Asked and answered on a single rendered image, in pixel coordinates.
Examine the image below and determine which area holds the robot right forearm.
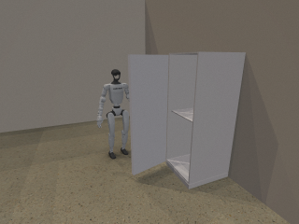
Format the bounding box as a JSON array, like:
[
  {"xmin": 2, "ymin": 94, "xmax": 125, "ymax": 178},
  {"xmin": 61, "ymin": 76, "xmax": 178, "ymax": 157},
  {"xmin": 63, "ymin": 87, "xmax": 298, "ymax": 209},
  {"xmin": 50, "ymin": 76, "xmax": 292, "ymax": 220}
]
[{"xmin": 97, "ymin": 97, "xmax": 104, "ymax": 116}]

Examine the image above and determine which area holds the robot right shin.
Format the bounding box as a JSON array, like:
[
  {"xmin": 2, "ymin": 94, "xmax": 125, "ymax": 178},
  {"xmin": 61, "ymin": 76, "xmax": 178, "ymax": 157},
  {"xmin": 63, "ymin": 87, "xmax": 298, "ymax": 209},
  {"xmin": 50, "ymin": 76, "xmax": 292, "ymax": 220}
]
[{"xmin": 108, "ymin": 134, "xmax": 115, "ymax": 153}]

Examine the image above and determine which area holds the right robot upper arm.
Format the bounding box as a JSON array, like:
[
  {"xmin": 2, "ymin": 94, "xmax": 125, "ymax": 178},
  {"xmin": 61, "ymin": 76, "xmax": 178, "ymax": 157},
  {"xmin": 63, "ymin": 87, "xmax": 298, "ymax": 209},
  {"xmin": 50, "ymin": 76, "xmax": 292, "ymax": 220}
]
[{"xmin": 101, "ymin": 84, "xmax": 110, "ymax": 103}]

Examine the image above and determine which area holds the left robot upper arm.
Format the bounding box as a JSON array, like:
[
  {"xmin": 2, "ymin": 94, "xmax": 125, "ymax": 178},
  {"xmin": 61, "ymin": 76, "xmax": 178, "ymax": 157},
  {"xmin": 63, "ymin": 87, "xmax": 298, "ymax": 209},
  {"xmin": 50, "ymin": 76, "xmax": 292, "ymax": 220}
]
[{"xmin": 122, "ymin": 83, "xmax": 130, "ymax": 100}]

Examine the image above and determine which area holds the robot right hand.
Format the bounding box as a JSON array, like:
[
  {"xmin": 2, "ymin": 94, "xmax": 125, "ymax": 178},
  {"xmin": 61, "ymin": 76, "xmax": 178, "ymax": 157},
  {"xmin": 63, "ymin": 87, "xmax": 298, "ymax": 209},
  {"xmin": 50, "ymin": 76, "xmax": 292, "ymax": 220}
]
[{"xmin": 96, "ymin": 115, "xmax": 103, "ymax": 128}]

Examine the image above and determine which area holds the right robot foot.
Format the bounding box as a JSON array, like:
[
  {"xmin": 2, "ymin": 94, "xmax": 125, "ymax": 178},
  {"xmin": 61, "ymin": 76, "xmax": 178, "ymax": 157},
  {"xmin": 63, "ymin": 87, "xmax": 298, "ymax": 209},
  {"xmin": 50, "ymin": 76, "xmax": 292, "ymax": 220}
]
[{"xmin": 108, "ymin": 151, "xmax": 116, "ymax": 160}]

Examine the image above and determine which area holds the fridge door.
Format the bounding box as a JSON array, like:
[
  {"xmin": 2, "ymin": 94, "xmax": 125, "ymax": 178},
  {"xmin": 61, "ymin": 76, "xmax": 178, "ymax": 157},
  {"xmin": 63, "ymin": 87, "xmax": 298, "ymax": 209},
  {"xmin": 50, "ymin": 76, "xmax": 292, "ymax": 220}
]
[{"xmin": 128, "ymin": 54, "xmax": 169, "ymax": 175}]

